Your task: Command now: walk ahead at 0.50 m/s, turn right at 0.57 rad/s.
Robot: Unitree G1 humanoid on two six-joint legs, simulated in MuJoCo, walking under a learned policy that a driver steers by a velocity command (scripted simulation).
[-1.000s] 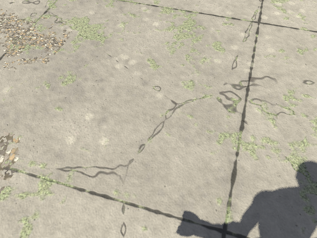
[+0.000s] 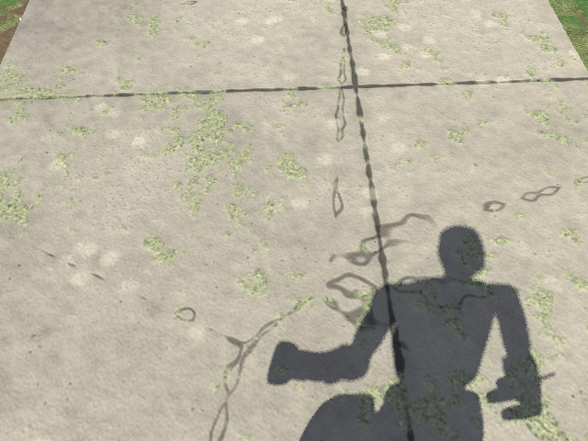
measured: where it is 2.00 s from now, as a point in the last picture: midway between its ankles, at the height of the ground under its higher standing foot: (291, 345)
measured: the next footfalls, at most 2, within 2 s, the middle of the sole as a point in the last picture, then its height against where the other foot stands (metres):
left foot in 0.44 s outside the picture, level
right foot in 0.92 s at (326, 319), level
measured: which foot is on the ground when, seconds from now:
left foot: up 0.00-0.42, down 0.44-0.92, up 0.94-1.00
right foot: down 0.00-0.46, up 0.48-0.90, down 0.92-1.00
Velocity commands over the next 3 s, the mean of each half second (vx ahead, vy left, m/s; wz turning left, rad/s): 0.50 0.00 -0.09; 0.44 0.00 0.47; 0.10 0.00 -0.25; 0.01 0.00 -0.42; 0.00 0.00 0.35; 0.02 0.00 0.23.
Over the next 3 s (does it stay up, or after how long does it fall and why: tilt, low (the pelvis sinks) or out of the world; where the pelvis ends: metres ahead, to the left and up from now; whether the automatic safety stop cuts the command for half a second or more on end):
stays up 0.64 0.09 0.01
